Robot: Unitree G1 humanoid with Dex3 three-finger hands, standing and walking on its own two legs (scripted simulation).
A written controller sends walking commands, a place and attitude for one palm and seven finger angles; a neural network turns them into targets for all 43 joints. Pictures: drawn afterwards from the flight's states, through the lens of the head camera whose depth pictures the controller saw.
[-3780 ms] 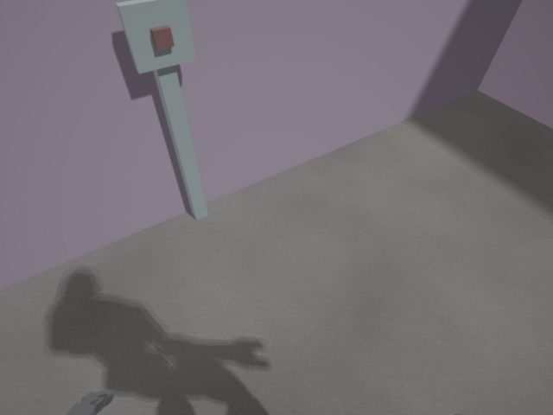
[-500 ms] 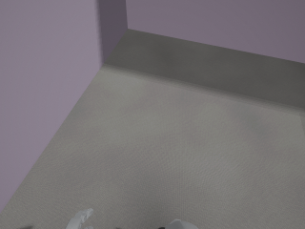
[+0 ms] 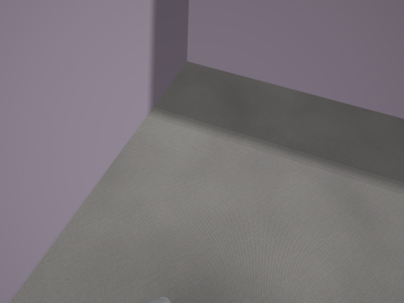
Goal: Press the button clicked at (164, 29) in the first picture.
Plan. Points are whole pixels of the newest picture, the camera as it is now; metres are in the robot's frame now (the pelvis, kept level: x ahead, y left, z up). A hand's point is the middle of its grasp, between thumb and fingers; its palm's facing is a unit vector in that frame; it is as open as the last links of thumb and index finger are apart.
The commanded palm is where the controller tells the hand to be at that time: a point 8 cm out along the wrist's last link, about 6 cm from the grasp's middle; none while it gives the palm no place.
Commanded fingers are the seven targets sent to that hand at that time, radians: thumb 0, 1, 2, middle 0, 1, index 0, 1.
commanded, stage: turn to face it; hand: left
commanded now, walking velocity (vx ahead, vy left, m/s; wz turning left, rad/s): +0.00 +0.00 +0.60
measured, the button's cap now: out of the picture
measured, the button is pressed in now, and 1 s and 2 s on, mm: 0 0 0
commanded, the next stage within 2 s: none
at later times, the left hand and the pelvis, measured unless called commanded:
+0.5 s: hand out of the picture +0.02 +0.16 -0.14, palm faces +0.32 -0.90 -0.29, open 7.4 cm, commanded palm none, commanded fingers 0.00 0.90 0.90 -0.20 -0.30 -0.20 -0.30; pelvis +0.00 -0.05 +0.01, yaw +18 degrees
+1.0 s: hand out of the picture -0.08 +0.23 -0.16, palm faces +0.60 -0.76 -0.26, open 7.4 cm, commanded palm none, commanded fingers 0.00 0.90 0.90 -0.20 -0.30 -0.20 -0.30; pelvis -0.02 -0.01 +0.01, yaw +35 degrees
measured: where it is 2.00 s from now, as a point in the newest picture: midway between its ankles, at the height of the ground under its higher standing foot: outside the picture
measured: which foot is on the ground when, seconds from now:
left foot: down 0.00-0.32, up 0.34-0.72, down 0.74-1.00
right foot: up 0.00-0.30, down 0.32-0.74, up 0.76-1.00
